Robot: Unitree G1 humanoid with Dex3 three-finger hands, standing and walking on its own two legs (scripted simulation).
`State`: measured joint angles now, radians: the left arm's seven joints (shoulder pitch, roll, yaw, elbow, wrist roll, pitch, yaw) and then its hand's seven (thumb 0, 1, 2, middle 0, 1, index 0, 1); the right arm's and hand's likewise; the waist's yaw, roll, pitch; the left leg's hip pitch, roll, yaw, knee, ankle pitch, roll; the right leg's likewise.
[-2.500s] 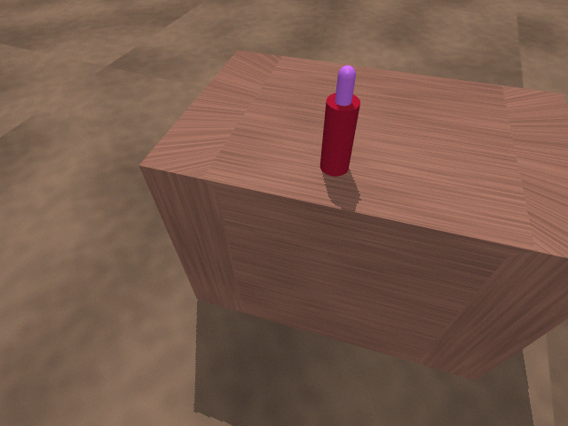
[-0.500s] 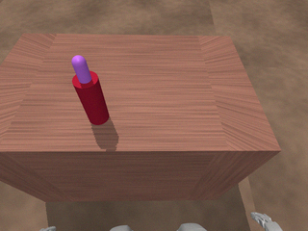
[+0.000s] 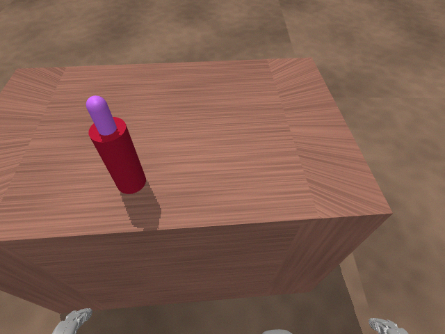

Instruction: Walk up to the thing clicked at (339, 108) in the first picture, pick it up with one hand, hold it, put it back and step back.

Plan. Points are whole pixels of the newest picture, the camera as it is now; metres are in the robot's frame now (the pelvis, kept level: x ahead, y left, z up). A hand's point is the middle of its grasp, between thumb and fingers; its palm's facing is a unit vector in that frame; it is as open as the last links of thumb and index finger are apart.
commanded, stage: walk up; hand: left
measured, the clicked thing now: (115, 147) +0.45 +0.22 +0.06
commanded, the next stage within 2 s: stand in 1.68 s
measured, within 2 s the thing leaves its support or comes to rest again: neither
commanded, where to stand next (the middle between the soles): +0.02 -0.01 m, yaw +2 degrees
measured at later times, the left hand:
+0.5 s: hand out of the picture +0.03 +0.27 -0.14, palm faces -0.01 -0.94 -0.34, open 7.4 cm
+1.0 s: hand out of the picture +0.07 +0.26 -0.14, palm faces -0.02 -0.94 -0.34, open 7.4 cm
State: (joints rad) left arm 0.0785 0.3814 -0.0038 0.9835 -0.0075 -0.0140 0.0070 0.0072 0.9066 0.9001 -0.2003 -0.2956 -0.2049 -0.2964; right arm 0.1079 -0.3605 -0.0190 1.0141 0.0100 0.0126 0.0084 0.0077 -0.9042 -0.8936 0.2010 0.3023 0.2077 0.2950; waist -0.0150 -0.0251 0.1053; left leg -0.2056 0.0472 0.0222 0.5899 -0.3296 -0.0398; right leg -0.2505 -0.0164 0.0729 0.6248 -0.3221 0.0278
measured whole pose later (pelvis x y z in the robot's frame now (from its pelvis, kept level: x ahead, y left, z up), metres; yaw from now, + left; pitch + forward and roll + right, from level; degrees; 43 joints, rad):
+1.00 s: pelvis -0.01 +0.01 +0.02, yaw +0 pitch -2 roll +0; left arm 0.09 0.34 0.01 1.14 0.01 -0.01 -0.01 0.01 0.91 0.90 -0.20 -0.30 -0.20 -0.30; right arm 0.06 -0.35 -0.03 1.13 0.00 0.01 0.02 0.01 -0.90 -0.89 0.20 0.30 0.21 0.29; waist 0.00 0.00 0.06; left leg -0.13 0.04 0.03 0.36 -0.19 -0.03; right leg -0.17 -0.03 0.08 0.37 -0.17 0.04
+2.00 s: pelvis +0.00 +0.01 +0.02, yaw +0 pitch -3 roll +0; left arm 0.13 0.36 0.00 1.11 0.01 -0.01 -0.01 0.01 0.91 0.90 -0.20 -0.30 -0.20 -0.30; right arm 0.11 -0.35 -0.02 1.12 -0.01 0.00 0.02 0.01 -0.90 -0.89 0.20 0.30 0.21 0.29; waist -0.01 -0.01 0.05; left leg -0.11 0.04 0.03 0.35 -0.20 -0.03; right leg -0.14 -0.03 0.07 0.36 -0.17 0.04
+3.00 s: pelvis +0.00 +0.01 +0.02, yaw +1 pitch -2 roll +0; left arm 0.13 0.36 -0.01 1.10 0.01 -0.01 -0.01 0.01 0.91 0.90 -0.20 -0.30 -0.20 -0.30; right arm 0.12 -0.35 -0.02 1.11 -0.01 0.00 0.01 0.01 -0.90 -0.89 0.20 0.30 0.21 0.29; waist 0.00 0.00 0.06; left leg -0.11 0.04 0.01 0.35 -0.20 -0.03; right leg -0.13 -0.03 0.05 0.35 -0.18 0.04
